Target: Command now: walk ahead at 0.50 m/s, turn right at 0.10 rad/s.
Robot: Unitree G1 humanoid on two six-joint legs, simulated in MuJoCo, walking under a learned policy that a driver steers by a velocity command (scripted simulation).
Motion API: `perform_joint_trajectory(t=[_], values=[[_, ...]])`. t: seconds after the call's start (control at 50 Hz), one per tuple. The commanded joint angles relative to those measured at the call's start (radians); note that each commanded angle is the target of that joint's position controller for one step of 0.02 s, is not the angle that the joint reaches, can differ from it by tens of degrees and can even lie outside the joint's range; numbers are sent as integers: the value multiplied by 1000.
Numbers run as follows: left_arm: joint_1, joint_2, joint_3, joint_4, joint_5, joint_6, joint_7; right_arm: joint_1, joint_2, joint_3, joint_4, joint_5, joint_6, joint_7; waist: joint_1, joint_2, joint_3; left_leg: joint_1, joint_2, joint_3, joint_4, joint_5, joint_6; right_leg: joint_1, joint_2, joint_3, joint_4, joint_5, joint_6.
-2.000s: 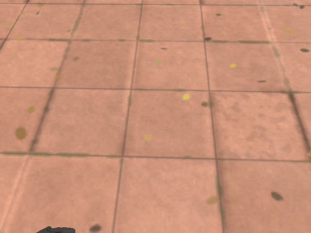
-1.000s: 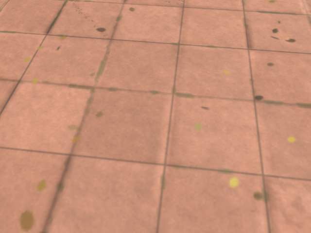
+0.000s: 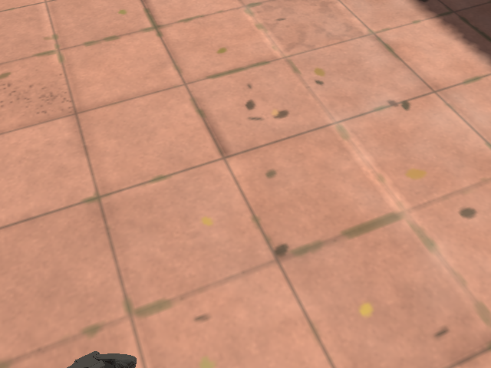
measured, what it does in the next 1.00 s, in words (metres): walks ahead, turning left: left foot, then right foot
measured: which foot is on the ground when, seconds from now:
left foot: down 0.00-0.00, up 0.02-0.46, down 0.48-0.98, up 1.00-1.00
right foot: down 0.00-0.46, up 0.48-0.96, down 0.98-1.00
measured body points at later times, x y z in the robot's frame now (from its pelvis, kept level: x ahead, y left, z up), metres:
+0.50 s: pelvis +0.21 +0.01 -0.01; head +0.24 +0.02 +0.44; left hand +0.19 +0.27 -0.15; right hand +0.39 -0.21 -0.13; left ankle +0.30 +0.08 -0.73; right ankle +0.10 -0.09 -0.70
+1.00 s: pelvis +0.25 -0.02 +0.01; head +0.28 -0.02 +0.46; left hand +0.24 +0.28 -0.10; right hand +0.47 -0.22 -0.12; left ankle +0.29 +0.09 -0.72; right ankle +0.31 -0.12 -0.73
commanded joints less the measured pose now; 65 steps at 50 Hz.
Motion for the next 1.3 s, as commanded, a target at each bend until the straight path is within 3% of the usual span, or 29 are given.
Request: perform_joint_trajectory(t=[0.02,0.04,0.06,0.08,0.12,0.22,0.32,0.38,0.44,0.46,0.48,0.5,0.52,0.56,0.6,0.66,0.74,0.86,0.92,0.96,0.98,1.0,1.02,1.04,1.06,1.08,1.1,1.2,1.3], values=[[442,300,92,68,18,-13,39,43,-20,5,-115,20,-9,4,186,-277,-314,-594,-44,10,728,-32,54,784,-416,628,-180,-169,-204],[417,267,92,68,-29,-3,42,-23,-141,-28,-101,-7,0,-8,200,-143,-276,-694,-28,-130,834,-99,66,717,-403,694,-230,-143,-212],[333,210,76,64,-32,-5,44,-79,-136,-31,-115,0,-2,-5,158,-91,-140,-720,17,-163,836,-19,80,603,-358,522,-231,-81,-184],[277,149,60,63,-28,-13,39,-95,-111,-24,-110,9,-5,-1,127,-56,-77,-678,44,-169,778,47,81,484,-313,411,-265,7,-150],[228,91,43,73,-31,-30,42,-62,-88,-24,-80,-8,19,5,73,-79,-21,-579,67,-173,700,97,67,345,-244,258,-327,75,-86],[261,104,46,114,-38,-61,50,-111,-48,-29,-85,-18,51,16,38,-48,16,-596,42,-150,646,212,32,312,-236,50,-322,594,-84],[268,106,44,134,-44,-44,66,-272,-13,-9,-145,-16,51,28,74,-86,20,-519,17,-58,344,391,36,309,-189,-102,-267,658,-57],[296,128,53,154,-44,-30,76,-286,-30,-11,-162,-25,52,30,85,-88,-2,-480,-11,-28,257,359,66,388,-218,-110,-174,707,-47],[276,156,67,151,-46,-10,88,-195,-69,-29,-152,-34,43,24,49,-80,-50,-378,-64,-11,177,252,121,426,-231,-113,52,796,-29],[262,162,71,145,-48,0,88,-109,-83,-39,-129,-40,31,17,4,-34,-97,-272,-82,-20,75,346,145,399,-200,-133,227,700,-1],[290,159,71,124,-46,2,84,-36,-173,-64,-126,-42,19,3,-27,91,-173,-88,65,-208,51,765,201,241,-135,-148,504,355,51],[388,55,50,87,-54,12,76,-64,-291,-94,-142,-21,30,-7,63,273,-270,146,360,-590,109,1362,409,-73,77,-105,841,-535,100],[352,93,51,95,-23,31,74,-42,-268,-97,-154,33,48,-7,10,126,-369,121,360,-634,40,1121,452,-98,35,87,881,-503,102],[229,104,55,72,-31,37,74,-191,-157,-68,-178,18,77,-19,48,30,-103,-135,262,-512,-74,689,372,-154,-27,98,787,-364,108],[228,109,59,67,-14,56,75,-248,-113,-56,-188,13,87,-25,87,56,-52,-261,165,-430,-116,569,298,-86,-42,95,665,-283,120],[256,80,53,70,-20,81,74,-243,-151,-68,-190,-2,78,-15,96,60,-103,-288,122,-407,-115,539,270,-32,-16,86,582,-254,131],[181,92,56,40,-25,93,79,-231,-175,-80,-198,-6,91,-14,62,110,-96,-281,101,-482,-157,204,244,-62,-11,103,454,-232,142],[134,97,54,10,-40,80,86,-229,-185,-91,-207,-15,108,-9,37,131,-79,-268,97,-592,-157,93,223,-13,27,119,293,-254,126],[183,101,52,11,-54,65,91,-251,-181,-93,-211,-15,114,-3,55,149,-83,-284,86,-640,-144,154,202,98,64,116,146,-279,93],[273,103,53,29,-55,53,100,-286,-175,-93,-215,0,118,-2,107,143,-77,-348,45,-636,-117,133,145,255,79,104,-92,-193,62],[293,149,64,31,-45,46,109,-283,-146,-85,-223,11,116,-7,109,75,-66,-425,-20,-584,-55,18,84,338,-11,184,-242,-197,38],[256,261,87,0,-26,48,115,-249,-84,-71,-243,28,111,-10,76,-153,-81,-562,-160,-398,187,-109,21,397,-281,480,-342,-329,-50],[151,278,91,-25,-11,51,106,-258,-148,-87,-228,-9,103,-19,71,-181,-2,-619,-209,-242,414,-120,8,231,-398,580,-366,-206,-132],[142,200,72,-30,-14,49,101,-261,-184,-98,-217,-26,101,-16,54,-83,-4,-538,-151,-274,557,-79,4,173,-354,496,-314,-33,-145],[100,151,57,-31,-24,45,95,-222,-166,-96,-197,-23,103,-10,17,-56,-8,-507,-155,-272,628,-25,4,159,-279,381,-276,89,-116],[81,139,53,-37,-29,43,90,-187,-154,-92,-181,-22,111,-5,4,-81,-24,-503,-157,-264,690,10,-2,191,-225,300,-250,172,-91],[86,137,53,-39,-30,41,88,-169,-145,-88,-170,-20,118,2,12,-123,-31,-520,-161,-251,735,12,-10,227,-200,254,-229,262,-89],[226,152,58,10,-31,37,81,-271,-104,-57,-188,-3,131,2,98,-139,-48,-537,-131,-231,535,-21,-48,422,-207,221,-159,467,-113],[232,186,67,46,-27,48,65,-288,-93,-31,-171,18,132,-14,113,-197,-63,-305,-103,-126,195,-37,-18,380,-204,213,-112,533,-109]])
Velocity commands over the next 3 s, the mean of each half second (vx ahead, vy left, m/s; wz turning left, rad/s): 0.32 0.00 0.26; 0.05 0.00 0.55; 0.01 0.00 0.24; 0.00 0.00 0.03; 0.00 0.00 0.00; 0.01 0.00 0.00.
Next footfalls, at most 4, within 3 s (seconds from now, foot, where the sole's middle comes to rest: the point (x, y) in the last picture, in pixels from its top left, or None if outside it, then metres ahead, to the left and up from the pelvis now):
0.48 left None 0.33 0.09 -0.76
0.98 right None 0.34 -0.10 -0.76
1.38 left None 0.20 0.07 -0.76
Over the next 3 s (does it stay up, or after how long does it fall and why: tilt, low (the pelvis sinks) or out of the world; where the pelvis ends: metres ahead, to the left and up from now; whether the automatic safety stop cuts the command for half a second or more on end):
stays up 0.25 -0.02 0.02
